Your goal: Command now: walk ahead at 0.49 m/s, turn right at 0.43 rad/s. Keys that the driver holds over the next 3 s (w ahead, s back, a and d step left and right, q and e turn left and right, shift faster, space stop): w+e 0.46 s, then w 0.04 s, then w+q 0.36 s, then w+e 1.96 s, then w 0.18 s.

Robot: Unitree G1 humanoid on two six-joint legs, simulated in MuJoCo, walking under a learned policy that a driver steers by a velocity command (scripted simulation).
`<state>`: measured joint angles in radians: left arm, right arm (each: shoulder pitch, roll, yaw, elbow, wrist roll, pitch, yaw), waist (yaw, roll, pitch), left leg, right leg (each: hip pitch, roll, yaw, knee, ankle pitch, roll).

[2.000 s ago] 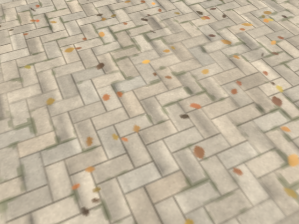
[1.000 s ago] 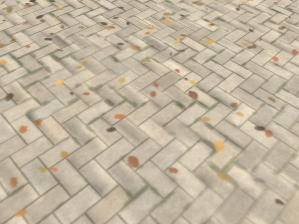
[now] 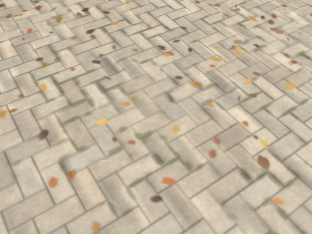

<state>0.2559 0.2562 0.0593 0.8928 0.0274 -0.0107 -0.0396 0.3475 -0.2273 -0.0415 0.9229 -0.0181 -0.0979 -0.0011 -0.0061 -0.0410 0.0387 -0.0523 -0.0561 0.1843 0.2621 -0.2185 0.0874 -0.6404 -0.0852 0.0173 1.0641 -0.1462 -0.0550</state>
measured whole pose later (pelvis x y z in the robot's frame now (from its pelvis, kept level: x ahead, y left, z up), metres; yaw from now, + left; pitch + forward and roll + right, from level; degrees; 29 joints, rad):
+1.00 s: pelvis +0.57 -0.07 +0.00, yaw -13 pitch -1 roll +1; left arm 0.24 0.25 0.02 0.86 0.03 -0.06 -0.02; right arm 0.30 -0.25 -0.05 0.89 -0.02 -0.06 0.02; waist 0.01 -0.04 0.05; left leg -0.19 -0.12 0.04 0.36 -0.16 0.12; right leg -0.50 -0.05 0.03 1.14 -0.28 -0.05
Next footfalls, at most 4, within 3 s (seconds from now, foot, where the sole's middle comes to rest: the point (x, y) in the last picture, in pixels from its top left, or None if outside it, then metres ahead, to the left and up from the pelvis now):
0.26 right None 0.29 -0.10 -0.78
0.80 left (164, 201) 0.64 -0.04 -0.78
1.38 right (205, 155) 0.88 -0.25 -0.78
1.86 left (200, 104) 1.24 -0.26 -0.78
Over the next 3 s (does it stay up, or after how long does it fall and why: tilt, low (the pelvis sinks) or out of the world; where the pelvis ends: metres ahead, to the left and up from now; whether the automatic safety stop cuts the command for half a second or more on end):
stays up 1.37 -0.75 -0.02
